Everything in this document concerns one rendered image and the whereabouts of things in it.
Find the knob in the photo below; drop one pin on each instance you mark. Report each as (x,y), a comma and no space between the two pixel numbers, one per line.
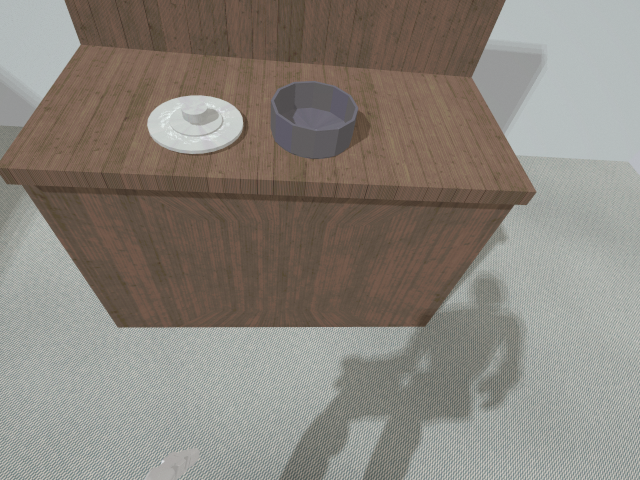
(194,111)

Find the table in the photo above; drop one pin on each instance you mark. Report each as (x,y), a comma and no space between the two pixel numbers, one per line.
(251,235)

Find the pot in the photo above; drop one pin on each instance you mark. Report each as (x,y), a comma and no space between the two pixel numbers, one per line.
(313,120)

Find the lid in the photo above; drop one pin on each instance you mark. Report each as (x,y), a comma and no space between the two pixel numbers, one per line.
(222,127)

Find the left robot hand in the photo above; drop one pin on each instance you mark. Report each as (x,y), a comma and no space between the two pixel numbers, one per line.
(174,465)

